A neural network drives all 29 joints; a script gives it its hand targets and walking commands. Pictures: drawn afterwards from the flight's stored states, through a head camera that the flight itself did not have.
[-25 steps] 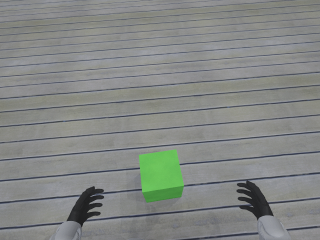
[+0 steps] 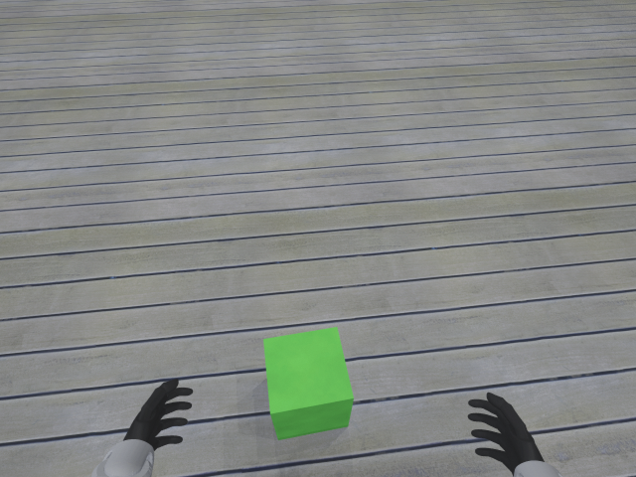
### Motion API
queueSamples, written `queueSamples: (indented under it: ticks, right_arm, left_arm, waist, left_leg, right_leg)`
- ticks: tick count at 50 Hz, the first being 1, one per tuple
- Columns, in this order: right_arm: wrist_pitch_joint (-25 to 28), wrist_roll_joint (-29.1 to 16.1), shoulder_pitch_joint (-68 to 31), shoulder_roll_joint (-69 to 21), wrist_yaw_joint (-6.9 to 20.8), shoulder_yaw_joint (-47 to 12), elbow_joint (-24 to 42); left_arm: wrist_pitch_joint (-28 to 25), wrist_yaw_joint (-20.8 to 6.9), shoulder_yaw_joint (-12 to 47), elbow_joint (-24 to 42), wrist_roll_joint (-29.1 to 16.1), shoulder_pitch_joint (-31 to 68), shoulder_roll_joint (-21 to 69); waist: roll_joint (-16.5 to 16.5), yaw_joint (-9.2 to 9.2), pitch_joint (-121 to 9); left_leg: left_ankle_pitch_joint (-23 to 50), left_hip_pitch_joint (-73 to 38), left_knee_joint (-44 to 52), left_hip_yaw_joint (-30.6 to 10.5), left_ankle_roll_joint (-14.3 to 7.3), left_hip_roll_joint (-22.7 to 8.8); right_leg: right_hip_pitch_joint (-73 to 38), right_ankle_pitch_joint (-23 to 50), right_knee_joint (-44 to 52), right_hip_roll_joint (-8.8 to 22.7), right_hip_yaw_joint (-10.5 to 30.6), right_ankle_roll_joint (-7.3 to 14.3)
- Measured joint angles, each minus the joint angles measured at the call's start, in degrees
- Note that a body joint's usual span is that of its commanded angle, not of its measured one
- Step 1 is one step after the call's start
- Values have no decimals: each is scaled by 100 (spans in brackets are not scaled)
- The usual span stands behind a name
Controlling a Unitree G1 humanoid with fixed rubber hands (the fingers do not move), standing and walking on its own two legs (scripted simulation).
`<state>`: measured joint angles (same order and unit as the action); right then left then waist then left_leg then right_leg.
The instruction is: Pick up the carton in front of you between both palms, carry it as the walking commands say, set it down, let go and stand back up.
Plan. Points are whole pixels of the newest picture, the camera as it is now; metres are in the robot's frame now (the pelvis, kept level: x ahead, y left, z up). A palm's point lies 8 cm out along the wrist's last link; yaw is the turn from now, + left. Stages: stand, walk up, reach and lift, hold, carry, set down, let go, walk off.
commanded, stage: let go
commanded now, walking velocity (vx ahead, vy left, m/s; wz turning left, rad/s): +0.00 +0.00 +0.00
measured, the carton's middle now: (307, 384) +0.45 +0.06 -0.65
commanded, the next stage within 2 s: stand in 0.02 s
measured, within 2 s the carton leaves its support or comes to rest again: neither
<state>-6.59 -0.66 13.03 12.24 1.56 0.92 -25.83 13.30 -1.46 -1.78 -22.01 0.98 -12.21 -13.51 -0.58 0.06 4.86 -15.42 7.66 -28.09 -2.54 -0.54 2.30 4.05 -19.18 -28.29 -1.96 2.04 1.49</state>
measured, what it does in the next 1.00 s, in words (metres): stands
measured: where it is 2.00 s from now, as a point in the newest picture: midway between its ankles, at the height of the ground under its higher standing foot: outside the picture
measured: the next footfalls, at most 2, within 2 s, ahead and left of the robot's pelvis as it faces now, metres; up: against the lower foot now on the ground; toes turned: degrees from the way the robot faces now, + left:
none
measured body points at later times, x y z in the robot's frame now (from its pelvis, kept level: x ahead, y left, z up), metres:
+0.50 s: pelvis +0.02 +0.02 +0.00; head +0.03 +0.04 +0.45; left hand +0.17 +0.31 -0.11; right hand +0.16 -0.27 -0.08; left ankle +0.00 +0.12 -0.74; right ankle -0.04 -0.10 -0.74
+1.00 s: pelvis +0.01 +0.03 +0.01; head +0.01 +0.04 +0.46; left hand +0.14 +0.32 -0.11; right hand +0.12 -0.29 -0.09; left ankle +0.00 +0.12 -0.74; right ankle -0.04 -0.10 -0.74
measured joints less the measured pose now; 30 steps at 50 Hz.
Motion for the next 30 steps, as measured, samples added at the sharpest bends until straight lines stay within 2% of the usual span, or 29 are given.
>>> queueSamples:
  ticks: [1, 5, 11, 17, 30]
  right_arm:
    - [-13, -1, -8, 3, -1, -1, -1]
    - [238, 276, -97, 159, -134, 21, -619]
    - [517, 338, -118, 532, -177, 186, -1235]
    - [627, 299, -225, 677, -223, 202, -1524]
    - [681, 252, -407, 628, -277, 103, -1961]
  left_arm:
    - [27, 14, 7, 15, -3, -8, -1]
    - [-540, 170, 9, -569, 86, 55, -185]
    - [-1050, 161, -102, -1285, 142, 39, -483]
    - [-1215, 207, -81, -1717, 112, 62, -617]
    - [-1311, 286, 12, -2168, 71, 259, -654]
  waist:
    - [1, 1, -4]
    - [-67, 26, -324]
    - [-186, 19, -455]
    - [-214, -24, -454]
    - [-171, -36, -448]
  left_leg:
    - [-1, 3, -8, 5, -12, 9]
    - [-67, 400, -204, 30, -35, 1]
    - [-120, 593, -230, 93, -92, -7]
    - [-142, 536, -145, 146, -138, 2]
    - [-117, 312, 50, 231, -210, 68]
  right_leg:
    - [1, 0, -4, 10, 2, -11]
    - [368, -30, -126, 2, 12, -45]
    - [543, -17, -74, 3, 73, -88]
    - [465, 13, 86, 27, 124, -138]
    - [277, 28, 238, 116, 195, -209]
